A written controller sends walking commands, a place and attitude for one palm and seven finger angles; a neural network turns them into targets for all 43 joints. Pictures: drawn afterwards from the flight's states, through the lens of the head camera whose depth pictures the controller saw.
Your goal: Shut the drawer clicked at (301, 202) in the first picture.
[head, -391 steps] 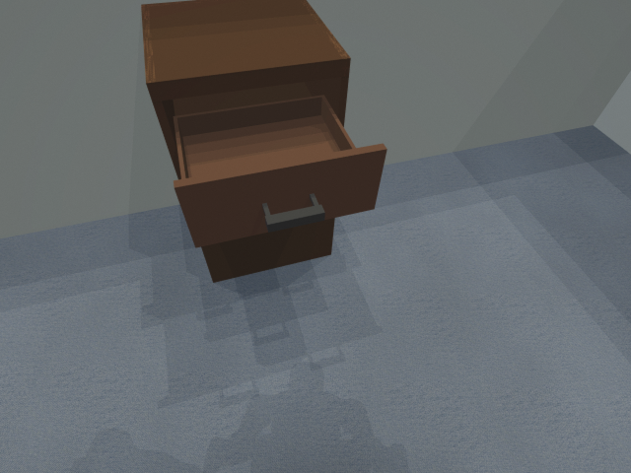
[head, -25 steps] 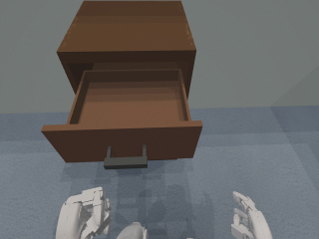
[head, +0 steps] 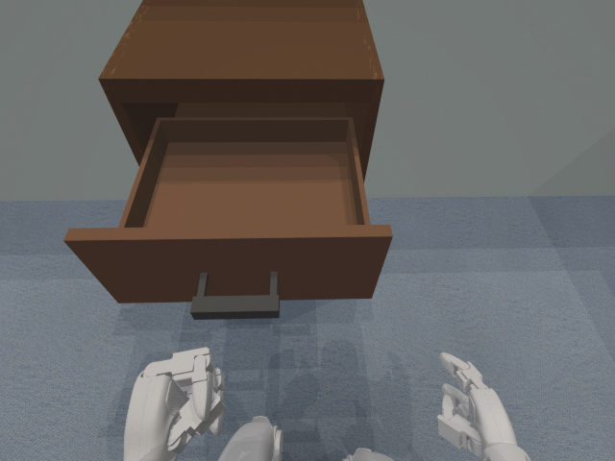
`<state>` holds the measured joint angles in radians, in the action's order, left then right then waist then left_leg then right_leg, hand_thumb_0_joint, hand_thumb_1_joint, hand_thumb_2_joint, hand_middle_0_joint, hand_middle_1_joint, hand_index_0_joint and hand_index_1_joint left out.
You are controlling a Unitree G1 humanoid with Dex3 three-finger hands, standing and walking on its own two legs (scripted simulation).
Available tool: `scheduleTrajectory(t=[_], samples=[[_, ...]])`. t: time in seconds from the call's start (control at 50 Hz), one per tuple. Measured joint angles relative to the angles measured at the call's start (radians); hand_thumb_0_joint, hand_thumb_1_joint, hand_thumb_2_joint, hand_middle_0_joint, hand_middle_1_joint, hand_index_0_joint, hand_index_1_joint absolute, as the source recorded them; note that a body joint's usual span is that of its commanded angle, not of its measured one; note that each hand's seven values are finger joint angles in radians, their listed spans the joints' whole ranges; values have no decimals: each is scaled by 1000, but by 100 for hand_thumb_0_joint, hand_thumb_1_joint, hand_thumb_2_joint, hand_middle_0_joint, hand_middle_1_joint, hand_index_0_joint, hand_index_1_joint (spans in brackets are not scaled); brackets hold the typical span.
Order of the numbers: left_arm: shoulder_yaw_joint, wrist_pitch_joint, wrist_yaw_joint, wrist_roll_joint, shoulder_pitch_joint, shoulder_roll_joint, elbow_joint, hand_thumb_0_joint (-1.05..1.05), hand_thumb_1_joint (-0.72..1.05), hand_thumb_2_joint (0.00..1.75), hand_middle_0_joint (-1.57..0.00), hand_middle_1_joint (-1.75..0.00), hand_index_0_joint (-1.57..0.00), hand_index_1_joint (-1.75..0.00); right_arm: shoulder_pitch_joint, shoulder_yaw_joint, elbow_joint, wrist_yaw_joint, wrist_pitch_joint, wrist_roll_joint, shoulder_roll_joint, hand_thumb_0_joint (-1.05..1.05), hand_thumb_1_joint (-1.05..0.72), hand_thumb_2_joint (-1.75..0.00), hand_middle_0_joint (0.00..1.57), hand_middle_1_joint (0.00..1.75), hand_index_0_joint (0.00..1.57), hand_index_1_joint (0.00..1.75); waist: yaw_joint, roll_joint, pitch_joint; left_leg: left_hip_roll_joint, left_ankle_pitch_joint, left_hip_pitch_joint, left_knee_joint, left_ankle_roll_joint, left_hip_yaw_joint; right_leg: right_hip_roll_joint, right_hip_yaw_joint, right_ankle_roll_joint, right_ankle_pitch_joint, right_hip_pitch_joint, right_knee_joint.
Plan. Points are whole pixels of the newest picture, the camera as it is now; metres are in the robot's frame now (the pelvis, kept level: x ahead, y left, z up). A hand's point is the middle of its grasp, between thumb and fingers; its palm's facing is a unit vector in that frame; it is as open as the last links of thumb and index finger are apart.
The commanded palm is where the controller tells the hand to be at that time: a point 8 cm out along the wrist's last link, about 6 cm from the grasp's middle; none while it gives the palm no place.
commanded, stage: bring the fist close to the handle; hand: left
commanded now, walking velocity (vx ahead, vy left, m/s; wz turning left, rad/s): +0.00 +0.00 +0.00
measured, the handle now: (237, 293) +0.35 +0.12 -0.01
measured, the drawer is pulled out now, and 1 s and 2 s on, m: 0.29 0.29 0.25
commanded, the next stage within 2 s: push the drawer shut in 1.12 s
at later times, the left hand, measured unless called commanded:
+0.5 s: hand (237, 378) +0.22 +0.10 +0.01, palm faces +0.06 -1.00 +0.04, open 3.2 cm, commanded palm +0.20 +0.15 +0.01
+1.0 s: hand (252, 367) +0.24 +0.09 -0.01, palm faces +0.06 -1.00 +0.03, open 3.2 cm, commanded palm +0.22 +0.14 -0.01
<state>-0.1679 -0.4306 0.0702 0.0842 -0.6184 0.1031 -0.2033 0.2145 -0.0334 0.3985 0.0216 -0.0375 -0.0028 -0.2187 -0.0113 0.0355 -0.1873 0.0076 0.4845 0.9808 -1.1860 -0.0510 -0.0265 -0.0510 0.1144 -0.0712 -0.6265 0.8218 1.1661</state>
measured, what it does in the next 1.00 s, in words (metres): stands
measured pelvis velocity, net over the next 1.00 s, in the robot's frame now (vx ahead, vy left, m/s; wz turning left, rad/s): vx -0.01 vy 0.01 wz -0.02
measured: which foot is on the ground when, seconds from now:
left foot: down 0.00-1.00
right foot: down 0.00-1.00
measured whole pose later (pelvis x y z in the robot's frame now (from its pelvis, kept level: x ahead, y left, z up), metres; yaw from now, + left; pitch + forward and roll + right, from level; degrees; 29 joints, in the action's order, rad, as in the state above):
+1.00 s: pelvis -0.01 +0.01 -0.03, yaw -1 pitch +22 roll -3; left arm -0.21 -0.49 0.22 0.01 -0.33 0.06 0.06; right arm 0.20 -0.04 0.47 0.05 0.03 0.02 -0.21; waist -0.03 0.04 -0.22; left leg 0.01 0.52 1.20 -1.33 -0.06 -0.04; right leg -0.05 0.11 -0.07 -0.67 1.04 1.32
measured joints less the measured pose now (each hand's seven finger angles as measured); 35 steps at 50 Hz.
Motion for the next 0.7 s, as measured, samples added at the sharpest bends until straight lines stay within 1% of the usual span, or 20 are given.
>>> scheduleTrajectory(t=[0.12,0.26,0.46,0.58,0.7], samples=[[19,-5,13,5,41,-2,33,1,90,90,-140,-160,-139,-160,7,1,20,2,9,2,1,2,-91,-90,21,30,21,30,-10,0,-5,4,8,23,-15,3,1,-3,1,-2,-7,23,14],[1,-28,28,-11,75,-18,82,1,90,90,-139,-160,-139,-160,12,7,34,8,13,9,-1,2,-91,-90,21,30,20,30,-19,-2,-13,6,15,62,-36,1,-7,-2,-5,-2,-15,66,42],[3,-70,67,-25,152,-20,147,1,90,90,-140,-160,-139,-160,-10,8,54,18,15,17,0,2,-91,-90,21,30,20,30,-20,-1,-20,7,31,141,-98,-1,-5,-1,0,-3,-37,142,106],[-15,-64,82,-45,218,-31,198,1,90,90,-140,-160,-140,-161,-23,2,54,21,24,20,4,1,-91,-90,21,30,20,30,-19,-1,-23,6,35,177,-123,-4,-5,2,2,-2,-44,178,133],[-28,-65,120,-69,285,-44,254,1,90,90,-140,-160,-140,-160,-32,-2,61,26,33,26,11,1,-91,-90,21,30,20,30,-20,-3,-28,6,38,214,-146,-6,-5,4,4,-1,-50,213,158]])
